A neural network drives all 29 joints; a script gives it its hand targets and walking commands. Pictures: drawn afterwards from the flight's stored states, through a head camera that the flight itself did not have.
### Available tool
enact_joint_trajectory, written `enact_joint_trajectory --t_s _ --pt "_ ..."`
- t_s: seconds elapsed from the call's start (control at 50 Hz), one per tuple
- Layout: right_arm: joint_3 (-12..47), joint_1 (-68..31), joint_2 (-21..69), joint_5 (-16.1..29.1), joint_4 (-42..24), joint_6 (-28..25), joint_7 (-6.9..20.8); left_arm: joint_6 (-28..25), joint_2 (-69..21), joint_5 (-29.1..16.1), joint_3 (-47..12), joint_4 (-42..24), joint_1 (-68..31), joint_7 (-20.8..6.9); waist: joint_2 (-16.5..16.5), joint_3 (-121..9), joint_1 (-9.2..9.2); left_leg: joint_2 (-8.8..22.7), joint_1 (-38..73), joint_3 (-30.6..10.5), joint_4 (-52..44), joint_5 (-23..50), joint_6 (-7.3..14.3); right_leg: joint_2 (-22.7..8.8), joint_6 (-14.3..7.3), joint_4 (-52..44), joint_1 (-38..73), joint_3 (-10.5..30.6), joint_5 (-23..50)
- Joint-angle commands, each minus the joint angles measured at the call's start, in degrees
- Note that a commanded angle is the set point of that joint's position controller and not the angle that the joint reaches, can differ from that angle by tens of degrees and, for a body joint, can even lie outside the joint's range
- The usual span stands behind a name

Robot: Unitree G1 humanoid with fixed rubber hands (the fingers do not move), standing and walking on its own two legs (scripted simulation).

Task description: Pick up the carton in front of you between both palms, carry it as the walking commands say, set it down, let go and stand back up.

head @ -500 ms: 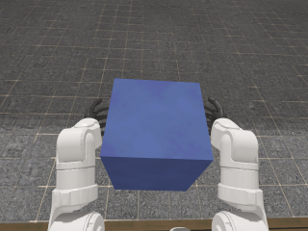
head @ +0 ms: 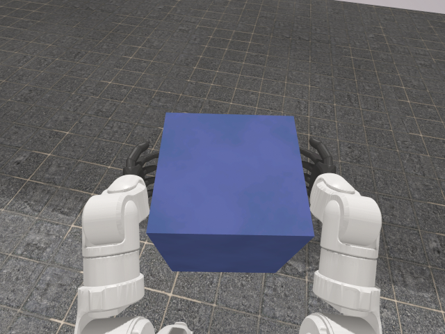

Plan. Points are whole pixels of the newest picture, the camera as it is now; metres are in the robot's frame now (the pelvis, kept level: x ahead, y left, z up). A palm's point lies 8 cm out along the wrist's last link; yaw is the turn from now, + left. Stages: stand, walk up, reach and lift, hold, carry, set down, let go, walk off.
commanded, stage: carry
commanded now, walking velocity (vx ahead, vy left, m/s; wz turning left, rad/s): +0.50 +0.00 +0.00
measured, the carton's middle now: (226, 201) +0.34 +0.03 +0.04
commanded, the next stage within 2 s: none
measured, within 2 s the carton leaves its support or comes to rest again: neither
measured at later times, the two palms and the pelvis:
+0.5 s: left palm (230, 107) +0.70 +0.04 -0.02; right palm (338, 124) +0.66 -0.26 -0.02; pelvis +0.35 -0.05 -0.08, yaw -3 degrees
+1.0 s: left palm (227, 49) +0.92 +0.07 +0.03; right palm (322, 53) +0.91 -0.23 +0.05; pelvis +0.67 -0.07 -0.07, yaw -2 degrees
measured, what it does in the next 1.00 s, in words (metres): goes down: left foot 0.06 m lower, then right foot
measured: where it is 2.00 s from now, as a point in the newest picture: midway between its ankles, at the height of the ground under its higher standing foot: (240, 154)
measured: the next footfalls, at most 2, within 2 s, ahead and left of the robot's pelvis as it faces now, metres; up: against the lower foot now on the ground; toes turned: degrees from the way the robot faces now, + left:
left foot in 0.12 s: +0.28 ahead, +0.07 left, -0.06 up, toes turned +5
right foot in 0.50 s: +0.52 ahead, -0.17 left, -0.06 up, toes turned -10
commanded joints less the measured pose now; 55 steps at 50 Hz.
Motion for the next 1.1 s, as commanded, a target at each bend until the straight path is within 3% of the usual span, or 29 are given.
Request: enact_joint_trajectory --t_s 0.0,0.06,0.1,0.12,0.14,0.18,0.22,0.24,0.26,0.28,0.34,0.38,0.42,0.44,0.46,0.48,0.5,0.56,0.6,0.64,0.72,0.76,0.86,0.88,0.92,0.96,1.0,1.02,1.08 --pt "31.6 -23.8 35.6 6.2 10.8 0.7 3.9 -1.1 -46.0 -18.6 -40.1 3.6 -40.4 -7.1 -1.6 -16.1 0.82 -1.1 4.5 3.5 -26.1 27.9 0.4 -7.5 -0.8 0.0 13.8 12.9 -5.4" --pt "28.2 -23.1 34.9 6.5 12.8 1.2 3.9 -1.0 -47.7 -21.5 -39.8 4.6 -39.9 -6.3 7.1 -21.2 -4.73 0.2 33.2 6.8 -25.7 36.4 3.1 -2.0 1.4 19.6 -5.5 5.5 -13.4" --pt "27.9 -26.9 34.2 7.7 10.8 1.0 3.9 -0.2 -49.3 -22.1 -37.9 6.2 -38.0 -5.9 19.2 -28.9 -9.93 21.3 57.8 -18.2 -12.5 65.9 14.4 5.0 4.5 52.0 -33.3 9.0 -54.1" --pt "28.4 -24.6 35.5 6.4 13.3 1.2 3.6 -0.2 -50.0 -21.5 -36.8 7.1 -38.6 -5.6 14.7 -33.0 -11.21 25.6 61.6 -27.9 -11.5 53.4 19.0 4.8 4.1 60.1 -41.0 13.6 -52.0" --pt "27.9 -28.0 38.1 7.4 13.3 0.7 3.4 -0.4 -51.2 -21.3 -36.3 7.4 -41.3 -5.5 8.9 -33.4 -12.12 25.7 59.1 -27.8 -14.2 32.7 19.5 0.8 2.7 59.6 -43.7 15.8 -48.9" --pt "35.7 -37.7 47.3 15.3 5.0 -0.9 4.7 -1.5 -51.6 -20.5 -35.1 0.7 -44.1 -4.9 -0.2 -34.0 -11.98 22.2 54.3 -27.9 -15.7 21.0 18.2 -2.1 3.5 54.3 -46.3 16.4 -44.8" --pt "44.9 -48.6 56.0 23.0 -6.6 -2.4 6.2 -3.7 -56.0 -19.7 -34.6 -3.4 -45.0 -4.9 -1.2 -32.9 -10.70 21.8 41.2 -28.1 -19.2 10.0 18.2 -3.4 4.1 49.2 -40.5 15.1 -39.7" --pt "44.0 -41.6 56.9 22.7 0.9 -2.1 6.5 -4.5 -52.0 -16.1 -32.8 -5.1 -45.2 -4.3 0.4 -30.5 -9.73 20.3 34.2 -24.9 -21.0 2.2 16.9 -5.8 4.0 43.9 -36.9 17.0 -38.1" --pt "44.1 -40.7 56.8 23.2 -0.8 -3.4 6.8 -5.0 -50.8 -12.8 -32.5 -2.3 -39.8 -4.1 0.3 -29.1 -9.73 16.5 31.3 -20.3 -21.7 3.2 15.7 -5.1 4.2 38.7 -34.2 13.7 -33.9" --pt "45.8 -38.6 57.8 24.2 0.2 -4.1 7.4 -5.8 -49.0 -9.7 -32.0 -2.1 -35.9 -3.6 5.9 -27.1 -9.78 16.4 28.1 -16.3 -21.8 8.2 14.9 -5.7 4.0 31.2 -31.8 11.8 -29.2" --pt "49.4 -39.6 56.3 26.4 -2.4 -6.0 8.3 -8.4 -48.6 -9.0 -34.2 -4.6 -32.8 -4.0 7.7 -26.5 -11.49 12.1 25.7 -9.5 -21.5 23.3 11.2 -1.7 4.9 12.4 -19.8 6.2 -19.8" --pt "48.1 -37.8 54.8 26.8 -0.6 -7.5 8.6 -9.7 -45.3 -8.6 -34.1 -6.2 -32.3 -4.0 11.2 -26.9 -9.75 11.5 27.5 -3.8 -19.7 22.5 7.7 -0.6 4.1 0.9 -11.4 4.4 -12.8" --pt "48.2 -35.0 52.7 24.6 0.0 -8.5 8.6 -11.3 -42.4 -9.8 -34.7 -8.0 -33.8 -4.3 6.4 -32.4 -7.29 8.2 26.2 1.8 -7.3 31.1 3.4 2.1 2.7 -8.3 5.9 -1.1 -7.6" --pt "46.2 -29.9 50.9 22.8 1.6 -8.1 8.6 -10.8 -44.3 -9.4 -35.7 -5.1 -26.4 -4.6 4.3 -34.1 -4.13 7.4 16.5 2.7 0.7 21.7 0.6 -4.1 0.7 -6.3 19.2 4.9 -4.1" --pt "47.7 -30.4 49.9 21.4 0.9 -7.7 8.2 -10.9 -44.4 -9.3 -35.5 -2.2 -24.2 -5.2 -12.2 -40.7 -4.49 3.4 2.6 2.3 15.1 -8.1 -2.2 -20.7 -4.9 -4.2 35.0 26.7 11.9" --pt "45.0 -26.1 49.4 18.8 4.5 -7.2 7.9 -10.6 -43.5 -8.9 -36.4 -3.6 -23.8 -5.0 -13.5 -43.8 -3.88 0.2 -7.1 -1.3 23.3 -26.0 -2.7 -26.6 -8.4 -5.6 42.0 39.0 7.9" --pt "44.3 -25.4 48.1 19.7 2.0 -7.4 7.7 -10.3 -44.6 -11.8 -37.7 -4.6 -25.2 -5.4 -12.7 -40.9 -2.94 -0.8 -16.9 -0.4 29.1 -25.2 -3.2 -25.9 -10.5 -8.0 45.1 39.8 4.7" --pt "44.3 -26.8 49.2 21.2 -5.4 -7.4 6.3 -9.9 -47.4 -18.2 -43.2 -18.0 -32.3 -6.3 -1.3 -37.7 -3.48 3.3 -15.2 -2.6 22.5 -17.5 -2.5 -20.2 -3.1 -8.1 37.0 28.4 8.5" --pt "43.2 -20.7 47.0 18.5 -6.4 -6.3 5.2 -7.3 -47.4 -19.3 -44.5 -15.7 -26.4 -7.2 -4.7 -33.4 -4.00 3.0 -14.8 -1.4 15.7 -14.9 -3.3 -17.9 0.4 -9.9 32.6 22.7 11.3" --pt "41.7 -10.9 47.7 13.3 -1.4 -3.9 4.3 -5.7 -45.2 -18.0 -44.2 -18.1 -22.7 -8.3 -5.4 -30.9 -3.55 1.3 -11.7 2.7 9.9 -11.1 -3.4 -17.3 -0.4 -11.5 30.0 20.3 15.8" --pt "45.0 -5.8 48.0 11.7 -8.5 -1.1 4.4 -2.1 -49.5 -22.3 -47.6 -20.2 -17.6 -11.0 -10.1 -26.3 -4.00 1.3 -7.8 5.6 -3.3 1.1 -3.2 -14.6 1.7 -16.9 24.4 12.5 6.8" --pt "45.5 -4.9 46.0 11.4 -9.6 0.3 4.6 0.1 -47.6 -19.8 -44.9 -13.3 -10.4 -11.4 -7.1 -20.0 -3.50 1.6 -10.2 6.3 -5.8 3.3 -2.3 -15.5 1.4 -17.6 24.0 13.0 10.2" --pt "47.1 -2.1 47.5 13.6 -12.2 3.2 6.7 2.3 -47.5 -18.8 -45.0 -14.9 -6.8 -12.5 -10.4 -13.5 -4.46 1.8 -6.0 6.8 -12.8 6.6 -1.2 -15.8 2.0 -19.5 21.6 9.7 4.4" --pt "47.1 1.3 48.3 13.4 -10.6 3.3 7.5 2.1 -48.5 -19.3 -46.7 -19.0 -8.9 -12.3 -6.7 -12.0 -4.00 0.3 -6.1 9.3 -15.8 6.3 -0.8 -14.9 2.2 -19.3 23.0 8.9 7.5" --pt "47.8 0.0 50.7 17.5 -14.4 3.6 8.9 2.3 -48.7 -18.9 -48.4 -21.0 -5.6 -11.9 -6.6 -13.3 -4.57 0.1 4.2 9.8 -19.0 7.3 0.1 -15.5 4.0 -13.7 20.7 5.8 13.5" --pt "46.8 3.2 48.5 15.9 -11.6 4.4 9.7 3.3 -48.4 -16.3 -45.3 -17.4 -1.5 -11.1 -4.3 -15.6 -5.71 -1.9 23.0 13.2 -20.8 1.7 1.4 -10.7 5.6 1.7 9.9 0.9 10.1" --pt "46.3 5.7 48.1 16.8 -11.4 4.3 10.2 3.4 -48.7 -15.8 -46.5 -19.5 -1.5 -10.7 19.1 -21.6 -6.89 20.4 43.7 -27.8 -31.8 -11.0 10.7 0.4 8.8 33.6 -20.4 3.1 -31.2" --pt "45.2 6.5 49.7 16.2 -9.3 4.1 11.0 3.6 -49.0 -15.2 -46.3 -18.7 -1.3 -10.8 15.1 -19.1 -6.24 24.7 37.4 -32.2 -37.2 -18.3 11.5 -1.9 6.8 43.1 -22.7 11.1 -40.0" --pt "50.0 -3.2 56.2 21.9 -15.7 2.2 12.6 1.0 -53.2 -15.0 -46.4 -19.4 -1.4 -11.8 1.1 -14.4 -6.40 20.4 25.0 -18.6 -38.6 -9.2 7.9 -7.7 5.6 39.3 -22.4 13.2 -32.9"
